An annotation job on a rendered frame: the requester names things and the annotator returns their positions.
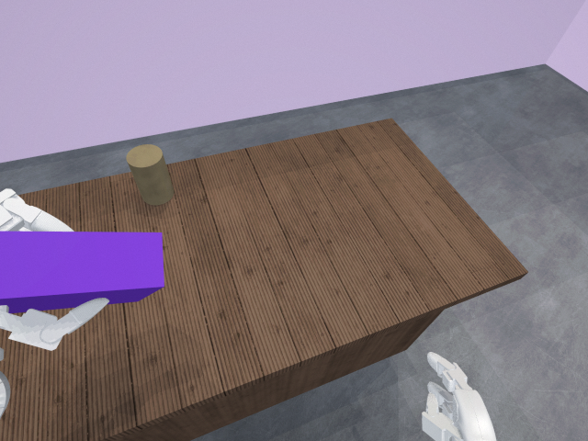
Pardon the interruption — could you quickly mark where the sponge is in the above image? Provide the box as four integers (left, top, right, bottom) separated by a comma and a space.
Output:
0, 231, 164, 313

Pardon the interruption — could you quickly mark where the table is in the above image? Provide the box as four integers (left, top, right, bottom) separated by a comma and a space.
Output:
0, 119, 528, 441

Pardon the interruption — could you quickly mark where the left robot hand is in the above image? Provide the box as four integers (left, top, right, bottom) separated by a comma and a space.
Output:
0, 188, 109, 351

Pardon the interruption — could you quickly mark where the right robot hand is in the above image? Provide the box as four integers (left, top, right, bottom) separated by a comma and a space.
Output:
422, 352, 496, 441

